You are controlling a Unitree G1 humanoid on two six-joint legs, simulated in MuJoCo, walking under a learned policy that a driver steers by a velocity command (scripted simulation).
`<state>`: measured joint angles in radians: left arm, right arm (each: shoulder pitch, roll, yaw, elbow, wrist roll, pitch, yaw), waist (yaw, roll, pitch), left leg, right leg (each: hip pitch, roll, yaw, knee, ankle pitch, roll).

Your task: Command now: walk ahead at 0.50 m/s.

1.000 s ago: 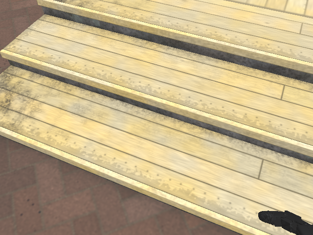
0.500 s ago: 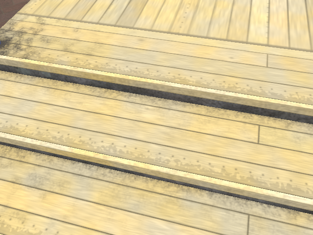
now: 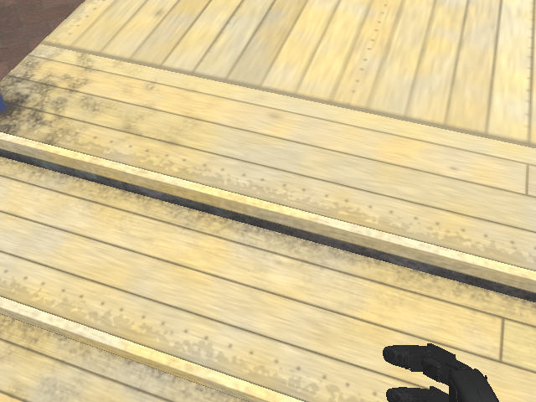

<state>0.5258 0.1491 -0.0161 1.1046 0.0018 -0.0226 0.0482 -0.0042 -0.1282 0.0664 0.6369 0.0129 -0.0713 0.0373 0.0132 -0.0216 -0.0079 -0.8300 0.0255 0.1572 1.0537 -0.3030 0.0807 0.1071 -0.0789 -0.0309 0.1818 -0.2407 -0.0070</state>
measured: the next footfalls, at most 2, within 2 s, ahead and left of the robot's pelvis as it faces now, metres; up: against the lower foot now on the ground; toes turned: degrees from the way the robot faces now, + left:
right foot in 0.60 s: +0.49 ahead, -0.18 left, +0.22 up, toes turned -8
left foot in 1.24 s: +0.92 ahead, +0.09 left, +0.34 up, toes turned +9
